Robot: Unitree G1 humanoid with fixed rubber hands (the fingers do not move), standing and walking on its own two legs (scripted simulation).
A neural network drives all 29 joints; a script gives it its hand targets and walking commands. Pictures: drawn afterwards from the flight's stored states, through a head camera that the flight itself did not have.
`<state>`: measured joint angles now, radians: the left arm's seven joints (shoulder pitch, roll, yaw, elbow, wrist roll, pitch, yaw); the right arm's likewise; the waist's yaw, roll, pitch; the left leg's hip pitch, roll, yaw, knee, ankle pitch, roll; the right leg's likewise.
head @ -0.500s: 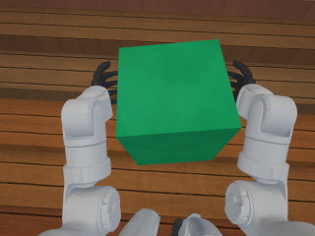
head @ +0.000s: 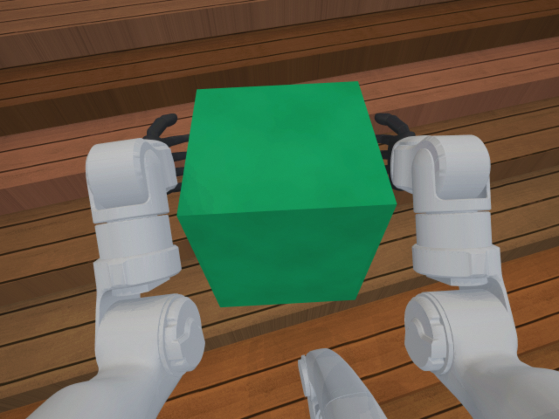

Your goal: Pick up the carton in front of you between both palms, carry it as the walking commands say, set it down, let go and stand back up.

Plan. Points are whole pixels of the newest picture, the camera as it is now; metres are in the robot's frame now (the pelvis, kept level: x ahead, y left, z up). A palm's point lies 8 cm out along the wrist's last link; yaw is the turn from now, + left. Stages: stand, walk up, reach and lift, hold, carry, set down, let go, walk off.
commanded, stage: carry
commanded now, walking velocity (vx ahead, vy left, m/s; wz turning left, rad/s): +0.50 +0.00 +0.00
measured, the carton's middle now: (283, 204) +0.38 -0.06 +0.09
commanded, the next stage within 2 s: none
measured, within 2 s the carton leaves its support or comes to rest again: neither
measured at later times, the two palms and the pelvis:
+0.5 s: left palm (134, 23) +0.65 +0.11 +0.25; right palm out of the picture +0.69 -0.18 +0.25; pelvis +0.29 -0.07 +0.11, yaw +1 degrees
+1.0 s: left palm out of the picture +0.98 +0.15 +0.38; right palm out of the picture +0.96 -0.15 +0.39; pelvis +0.59 +0.01 +0.22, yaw +0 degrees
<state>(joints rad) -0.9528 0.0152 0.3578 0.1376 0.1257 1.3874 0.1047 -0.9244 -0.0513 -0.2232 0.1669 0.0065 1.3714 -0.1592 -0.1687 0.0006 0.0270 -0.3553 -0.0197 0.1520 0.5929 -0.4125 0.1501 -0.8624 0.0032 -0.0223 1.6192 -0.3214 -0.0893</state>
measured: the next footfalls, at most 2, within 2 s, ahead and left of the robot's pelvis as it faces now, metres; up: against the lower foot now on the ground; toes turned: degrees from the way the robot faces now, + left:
right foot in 0.22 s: +0.37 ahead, -0.16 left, +0.11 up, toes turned -7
left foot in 0.70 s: +0.61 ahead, +0.10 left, +0.21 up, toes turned +7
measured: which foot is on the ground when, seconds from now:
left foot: down 0.00-0.26, up 0.28-0.68, down 0.70-1.00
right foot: up 0.00-0.20, down 0.22-0.76, up 0.78-1.00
